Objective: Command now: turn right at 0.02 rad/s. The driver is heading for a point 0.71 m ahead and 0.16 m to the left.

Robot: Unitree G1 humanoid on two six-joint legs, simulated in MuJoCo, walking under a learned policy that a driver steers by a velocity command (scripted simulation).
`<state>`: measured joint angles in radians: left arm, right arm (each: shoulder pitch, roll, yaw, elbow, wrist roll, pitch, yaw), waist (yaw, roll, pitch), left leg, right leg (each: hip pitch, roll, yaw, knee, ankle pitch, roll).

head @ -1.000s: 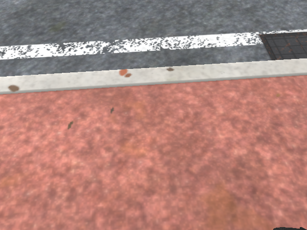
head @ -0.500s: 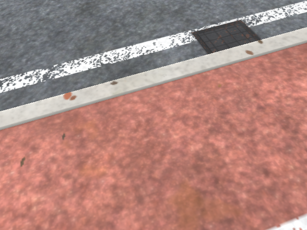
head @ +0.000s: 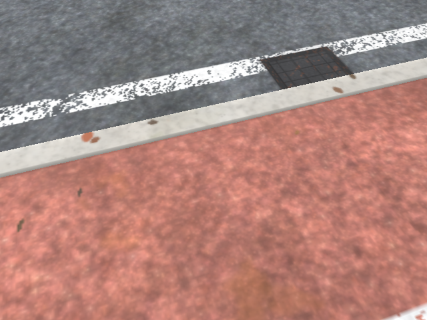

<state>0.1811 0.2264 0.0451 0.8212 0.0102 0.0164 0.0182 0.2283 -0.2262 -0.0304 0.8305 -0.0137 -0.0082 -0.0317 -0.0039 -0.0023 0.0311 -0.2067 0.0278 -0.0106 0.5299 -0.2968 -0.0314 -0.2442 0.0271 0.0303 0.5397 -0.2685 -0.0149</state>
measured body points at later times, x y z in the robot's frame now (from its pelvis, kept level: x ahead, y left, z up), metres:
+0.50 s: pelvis +0.00 +0.00 +0.00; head +0.01 +0.00 +0.45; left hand +0.07 +0.26 -0.14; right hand +0.05 -0.25 -0.14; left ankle -0.01 +0.14 -0.73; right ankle +0.01 -0.11 -0.73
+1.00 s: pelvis +0.10 +0.03 +0.01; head +0.12 +0.05 +0.46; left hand +0.24 +0.29 -0.12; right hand +0.02 -0.21 -0.12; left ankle +0.00 +0.13 -0.73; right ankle +0.17 -0.11 -0.67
